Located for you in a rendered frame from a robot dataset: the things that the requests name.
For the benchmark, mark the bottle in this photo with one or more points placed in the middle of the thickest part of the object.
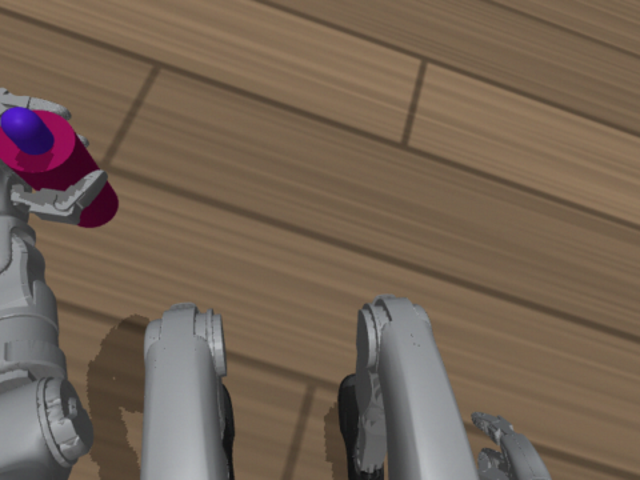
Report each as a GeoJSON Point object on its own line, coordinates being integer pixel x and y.
{"type": "Point", "coordinates": [44, 150]}

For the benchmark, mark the left robot hand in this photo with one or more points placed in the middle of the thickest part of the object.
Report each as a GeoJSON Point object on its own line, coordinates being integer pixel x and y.
{"type": "Point", "coordinates": [16, 197]}

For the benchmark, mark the right robot hand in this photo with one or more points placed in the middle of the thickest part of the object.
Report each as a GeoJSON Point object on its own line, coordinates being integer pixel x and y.
{"type": "Point", "coordinates": [519, 459]}

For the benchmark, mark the right robot foot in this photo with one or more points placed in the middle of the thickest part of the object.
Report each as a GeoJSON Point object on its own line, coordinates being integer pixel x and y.
{"type": "Point", "coordinates": [348, 419]}

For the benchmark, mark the left robot arm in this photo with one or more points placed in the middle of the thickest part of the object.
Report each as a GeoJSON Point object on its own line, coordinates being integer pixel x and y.
{"type": "Point", "coordinates": [43, 427]}

